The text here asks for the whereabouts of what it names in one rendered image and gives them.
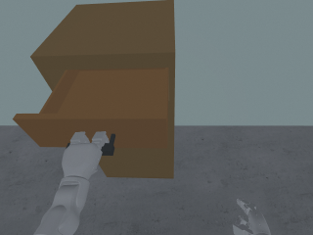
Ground robot left forearm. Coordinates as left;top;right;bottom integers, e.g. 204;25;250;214
33;175;90;235

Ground drawer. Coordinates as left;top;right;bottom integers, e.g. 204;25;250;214
13;68;169;149

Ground robot right hand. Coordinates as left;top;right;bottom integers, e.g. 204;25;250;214
233;198;271;235

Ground handle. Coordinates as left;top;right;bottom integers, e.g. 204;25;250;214
67;133;115;156

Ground robot left hand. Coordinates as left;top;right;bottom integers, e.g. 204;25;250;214
62;131;110;180

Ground cabinet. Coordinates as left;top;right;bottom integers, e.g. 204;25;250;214
30;0;176;179

